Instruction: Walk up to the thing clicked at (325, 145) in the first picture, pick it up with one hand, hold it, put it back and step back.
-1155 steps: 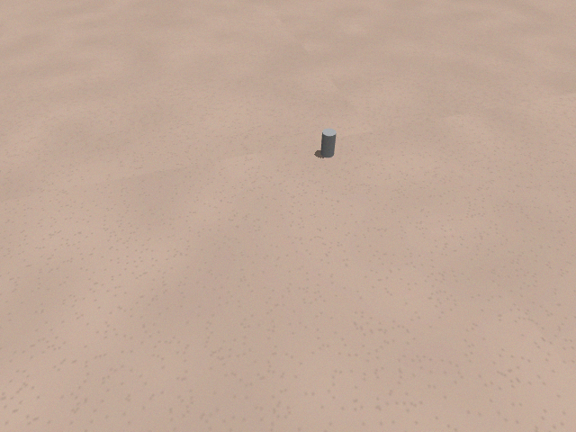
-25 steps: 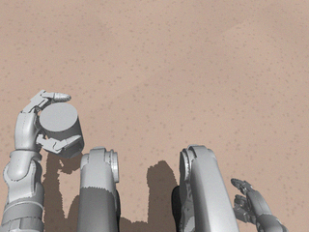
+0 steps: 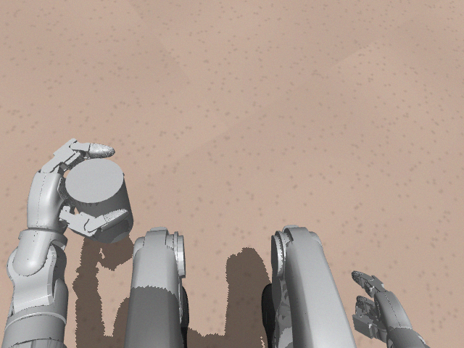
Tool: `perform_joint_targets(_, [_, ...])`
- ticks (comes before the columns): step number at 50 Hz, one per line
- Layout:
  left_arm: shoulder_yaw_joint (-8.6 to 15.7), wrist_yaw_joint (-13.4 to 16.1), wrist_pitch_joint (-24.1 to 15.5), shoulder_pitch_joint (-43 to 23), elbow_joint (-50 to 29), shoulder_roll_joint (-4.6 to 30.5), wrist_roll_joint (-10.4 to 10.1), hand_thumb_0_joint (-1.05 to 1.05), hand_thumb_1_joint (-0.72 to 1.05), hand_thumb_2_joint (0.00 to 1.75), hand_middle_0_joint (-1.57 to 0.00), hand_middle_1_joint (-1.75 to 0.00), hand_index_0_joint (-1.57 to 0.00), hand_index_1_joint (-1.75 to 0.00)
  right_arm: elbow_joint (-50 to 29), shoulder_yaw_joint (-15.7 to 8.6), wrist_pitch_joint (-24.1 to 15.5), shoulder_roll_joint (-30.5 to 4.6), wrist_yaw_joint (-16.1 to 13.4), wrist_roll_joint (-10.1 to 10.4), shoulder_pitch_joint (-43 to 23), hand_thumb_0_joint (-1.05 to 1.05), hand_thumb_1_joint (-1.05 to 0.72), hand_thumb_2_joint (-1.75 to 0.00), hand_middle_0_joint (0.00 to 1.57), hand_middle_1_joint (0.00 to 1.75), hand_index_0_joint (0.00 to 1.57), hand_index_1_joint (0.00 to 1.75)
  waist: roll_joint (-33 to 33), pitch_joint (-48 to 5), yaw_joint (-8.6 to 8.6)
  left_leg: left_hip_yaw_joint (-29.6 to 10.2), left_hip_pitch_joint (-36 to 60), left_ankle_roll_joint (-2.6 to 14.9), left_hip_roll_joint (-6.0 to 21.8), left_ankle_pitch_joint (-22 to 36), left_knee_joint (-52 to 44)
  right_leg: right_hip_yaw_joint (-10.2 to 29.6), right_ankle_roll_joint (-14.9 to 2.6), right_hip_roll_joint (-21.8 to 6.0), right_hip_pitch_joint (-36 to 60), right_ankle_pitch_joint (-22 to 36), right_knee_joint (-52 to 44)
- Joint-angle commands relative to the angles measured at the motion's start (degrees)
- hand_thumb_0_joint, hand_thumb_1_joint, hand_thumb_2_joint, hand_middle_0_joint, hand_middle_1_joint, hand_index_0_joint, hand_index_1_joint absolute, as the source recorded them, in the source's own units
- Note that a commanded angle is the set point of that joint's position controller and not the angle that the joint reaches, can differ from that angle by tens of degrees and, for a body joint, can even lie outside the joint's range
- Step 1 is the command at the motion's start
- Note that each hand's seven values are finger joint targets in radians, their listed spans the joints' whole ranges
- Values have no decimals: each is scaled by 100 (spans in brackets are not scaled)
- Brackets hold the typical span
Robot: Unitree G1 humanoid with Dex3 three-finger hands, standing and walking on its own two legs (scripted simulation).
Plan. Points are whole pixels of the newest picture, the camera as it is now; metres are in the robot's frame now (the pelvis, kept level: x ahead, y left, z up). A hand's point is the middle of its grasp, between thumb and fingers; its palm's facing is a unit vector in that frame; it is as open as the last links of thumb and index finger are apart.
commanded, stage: lift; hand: left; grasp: from the side
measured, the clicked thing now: (104, 204) +0.35 +0.22 -0.06
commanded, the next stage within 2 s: hold in 1.82 s
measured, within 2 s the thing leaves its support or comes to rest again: neither
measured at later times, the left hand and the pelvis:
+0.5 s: hand (38, 157) +0.35 +0.21 +0.15, palm faces +0.01 -1.00 -0.06, open 10.8 cm; pelvis +0.02 +0.01 +0.14, yaw +2 degrees
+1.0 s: hand out of the picture +0.37 +0.21 +0.28, palm faces +0.01 -1.00 -0.04, open 10.8 cm; pelvis +0.06 +0.01 +0.26, yaw +4 degrees
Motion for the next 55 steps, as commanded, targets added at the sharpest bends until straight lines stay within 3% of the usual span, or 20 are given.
perform_joint_targets(1, [514,131,-461,-1210,-2139,1188,-439,0,20,124,-126,-145,-131,-142,-649,-406,-243,-1049,-124,121,370,0,-90,-89,20,30,20,30,702,-3778,195,291,3147,292,-149,710,-1844,10,-273,143,2069,941,-2004])
perform_joint_targets(10, [305,390,-91,-959,-3014,1018,-470,0,20,125,-125,-146,-130,-142,-873,-407,-301,-944,-242,270,343,0,-89,-89,20,30,20,30,648,-3557,171,217,3765,270,-140,413,-2647,110,-246,110,2681,673,-2821])
perform_joint_targets(15, [206,598,137,-675,-3538,974,-392,0,21,123,-122,-143,-127,-139,-979,-379,-321,-857,-305,324,443,0,-88,-89,20,30,20,30,755,-3696,215,178,4530,244,-152,808,-3152,71,-234,103,3288,1131,-3220])
perform_joint_targets(16, [278,636,205,-423,-3374,974,-395,0,19,123,-123,-144,-128,-140,-911,-385,-321,-864,-322,340,511,0,-89,-89,20,30,20,30,707,-3694,188,137,4762,248,-142,998,-3256,29,-232,111,3358,1294,-3272])
perform_joint_targets(19, [-46,736,343,-364,-3672,708,-394,0,21,124,-121,-143,-126,-139,-950,-350,-341,-802,-359,363,572,0,-88,-89,20,30,20,30,760,-3482,86,134,5165,234,-146,1117,-3604,27,-212,109,3668,1417,-3642])
perform_joint_targets(21, [58,832,421,-319,-3611,828,-350,0,20,123,-120,-143,-126,-139,-908,-344,-363,-770,-386,365,625,0,-88,-89,20,30,20,30,803,-3366,141,145,5358,224,-148,1228,-3808,56,-199,102,3920,1525,-3843])
perform_joint_targets(23, [-138,877,473,-264,-3750,669,-316,0,16,123,-120,-143,-125,-139,-954,-316,-390,-744,-405,375,658,0,-87,-88,20,30,20,30,816,-3185,70,66,5626,194,-137,1053,-4151,43,-204,94,4058,1415,-4049])
perform_joint_targets(25, [-35,942,547,-263,-3668,781,-321,0,16,123,-119,-142,-124,-138,-938,-299,-397,-735,-454,375,702,0,-88,-89,20,30,20,30,774,-3165,80,110,5892,198,-135,1305,-4309,71,-183,89,4418,1645,-4334])
perform_joint_targets(26, [-206,954,576,-278,-3688,664,-302,0,16,123,-119,-142,-124,-139,-942,-267,-412,-685,-457,380,746,0,-88,-89,20,30,20,30,768,-3115,25,123,5969,197,-149,1438,-4395,70,-182,89,4606,1774,-4443])
perform_joint_targets(28, [-135,1033,619,-113,-3624,702,-282,0,15,124,-121,-143,-126,-140,-948,-242,-428,-651,-479,382,795,0,-87,-88,20,30,20,30,704,-2977,76,142,6166,197,-172,1598,-4632,57,-181,83,4935,1922,-4678])
perform_joint_targets(30, [-331,1051,646,-194,-3381,496,-269,0,14,124,-119,-142,-124,-139,-904,-205,-457,-623,-499,371,824,0,-87,-89,20,30,20,30,701,-2660,-35,130,6333,184,-154,1556,-4862,68,-179,81,5038,1923,-4900])
perform_joint_targets(32, [-126,1103,629,-349,-3222,668,-248,0,17,125,-121,-142,-125,-139,-895,-215,-481,-643,-510,362,842,0,-87,-88,20,30,20,30,665,-2545,15,144,6485,183,-162,1578,-5043,79,-182,71,5272,1959,-5092])
perform_joint_targets(33, [-294,1085,606,-390,-3249,577,-249,0,17,126,-120,-142,-125,-139,-925,-188,-477,-612,-512,366,859,0,-87,-89,20,30,20,30,679,-2454,-11,187,6544,184,-177,1612,-5133,94,-178,68,5419,2002,-5232])
perform_joint_targets(37, [-260,1019,584,-509,-2945,609,-218,0,18,126,-122,-143,-126,-140,-899,-179,-499,-623,-509,354,894,0,-87,-89,20,30,20,30,745,-2110,52,150,7063,145,-154,1742,-5635,27,-201,71,5673,2077,-5551])
perform_joint_targets(38, [-415,967,552,-587,-2972,515,-199,0,18,126,-122,-142,-126,-140,-902,-172,-500,-611,-500,344,923,0,-87,-89,20,30,20,30,765,-2073,-7,127,7217,133,-152,1729,-5771,6,-201,74,5709,2066,-5633])
perform_joint_targets(40, [-341,894,521,-543,-2796,560,-223,0,16,124,-121,-141,-126,-139,-886,-188,-504,-657,-485,341,944,0,-87,-89,20,30,20,30,858,-1992,65,62,7513,95,-119,1811,-5988,-38,-207,76,5773,2092,-5707])
perform_joint_targets(43, [-495,785,507,-587,-2680,385,-250,0,15,122,-121,-140,-125,-138,-882,-165,-485,-637,-463,322,1024,0,-88,-89,20,30,20,30,768,-2033,55,83,7838,78,-115,2225,-6168,-73,-211,75,6110,2406,-5911])
perform_joint_targets(46, [-350,775,457,-776,-2756,575,-272,0,10,122,-121,-140,-125,-138,-871,-154,-467,-631,-470,309,1008,0,-88,-89,20,30,20,30,655,-1932,92,256,7858,126,-177,2171,-6306,-19,-183,82,6549,2460,-6257])
perform_joint_targets(50, [-413,805,426,-928,-2664,490,-252,0,10,123,-119,-140,-123,-138,-840,-152,-430,-633,-482,289,1066,0,-88,-89,20,30,20,30,573,-1917,25,295,8207,123,-167,2279,-6543,-5,-179,85,6805,2582,-6489])
perform_joint_targets(55, [-359,833,404,-1083,-2595,522,-243,0,12,126,-120,-141,-124,-140,-812,-121,-368,-601,-523,261,1070,0,-89,-89,20,30,20,30,598,-1816,103,318,8470,107,-178,2510,-6818,-6,-186,76,7157,2753,-6735])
